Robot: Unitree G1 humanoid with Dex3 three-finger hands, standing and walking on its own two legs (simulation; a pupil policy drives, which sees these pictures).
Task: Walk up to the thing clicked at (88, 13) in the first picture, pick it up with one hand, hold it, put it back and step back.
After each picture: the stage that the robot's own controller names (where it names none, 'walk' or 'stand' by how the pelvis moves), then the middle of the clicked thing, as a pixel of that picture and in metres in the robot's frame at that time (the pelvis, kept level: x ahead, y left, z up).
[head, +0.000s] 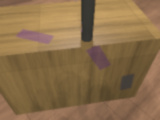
stand; (87, 20) +0.76 -0.03 +0.04
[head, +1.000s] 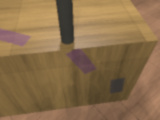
rise first; (65, 19) +0.66 +0.10 +0.07
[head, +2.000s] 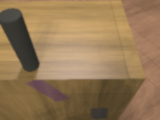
stand; (22, 44) +0.47 +0.24 +0.07
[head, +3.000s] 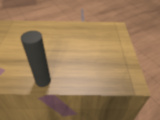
stand; (38, 62) +0.45 +0.19 +0.04
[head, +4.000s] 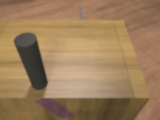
stand; (33, 64) +0.43 +0.20 +0.04
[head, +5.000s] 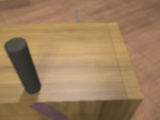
stand; (25, 69) +0.42 +0.23 +0.03
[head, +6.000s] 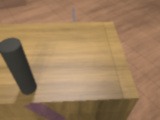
stand; (20, 69) +0.42 +0.24 +0.03
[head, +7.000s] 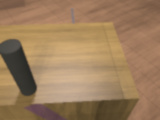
stand; (20, 71) +0.41 +0.24 +0.03
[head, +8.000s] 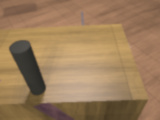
rise first; (30, 70) +0.41 +0.24 +0.04
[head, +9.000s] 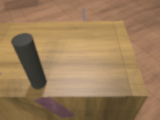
go down; (31, 64) +0.43 +0.23 +0.04
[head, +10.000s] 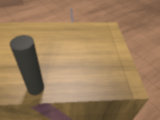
go down; (30, 69) +0.41 +0.20 +0.05
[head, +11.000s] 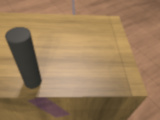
close in; (26, 62) +0.42 +0.21 +0.05
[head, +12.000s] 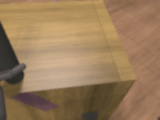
close; (3, 55) +0.43 +0.24 +0.08
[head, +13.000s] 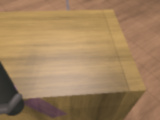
lift; (1, 88) +0.30 +0.25 +0.08
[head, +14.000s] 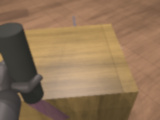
lift; (22, 68) +0.32 +0.18 +0.17
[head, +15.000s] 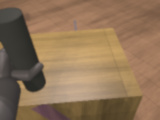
hold; (23, 56) +0.33 +0.17 +0.21
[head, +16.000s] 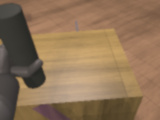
hold; (23, 52) +0.34 +0.17 +0.22
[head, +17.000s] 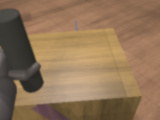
crouch; (21, 56) +0.34 +0.18 +0.21
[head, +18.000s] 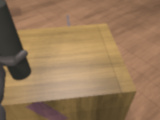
lower; (9, 45) +0.40 +0.22 +0.20
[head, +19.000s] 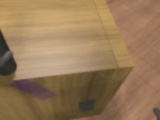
lower; out of the picture +0.45 +0.24 +0.10
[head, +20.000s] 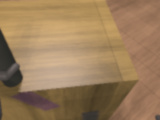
lower; (0, 57) +0.41 +0.24 +0.09
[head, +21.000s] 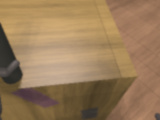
lower; (0, 53) +0.42 +0.24 +0.09
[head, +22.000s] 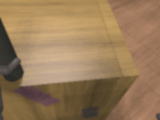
lower; (1, 51) +0.43 +0.24 +0.09
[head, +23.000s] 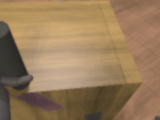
open; (10, 61) +0.39 +0.22 +0.09
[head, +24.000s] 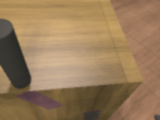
sink last; (12, 60) +0.40 +0.21 +0.08
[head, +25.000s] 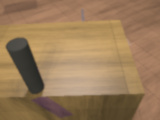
stand; (28, 69) +0.41 +0.24 +0.05
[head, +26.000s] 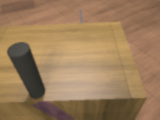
stand; (29, 73) +0.39 +0.23 +0.04
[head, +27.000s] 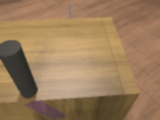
stand; (20, 73) +0.39 +0.23 +0.04
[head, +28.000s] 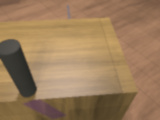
stand; (20, 72) +0.40 +0.24 +0.04
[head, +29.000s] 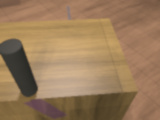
stand; (21, 71) +0.40 +0.23 +0.04
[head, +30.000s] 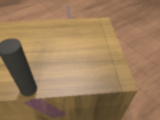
stand; (20, 71) +0.40 +0.24 +0.04
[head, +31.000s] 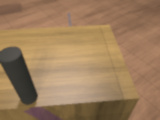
walk; (21, 79) +0.38 +0.23 +0.04
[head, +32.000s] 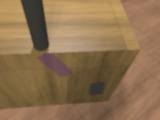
walk; (36, 23) +0.57 +0.18 +0.05
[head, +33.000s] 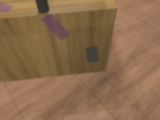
walk; out of the picture +0.92 +0.28 +0.06
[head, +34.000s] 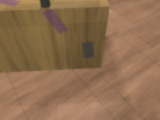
stand; out of the picture +1.09 +0.27 +0.06
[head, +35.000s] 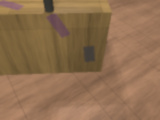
stand; out of the picture +1.09 +0.24 +0.04
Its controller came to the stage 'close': yes
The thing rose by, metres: 0.21
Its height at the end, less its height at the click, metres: +0.00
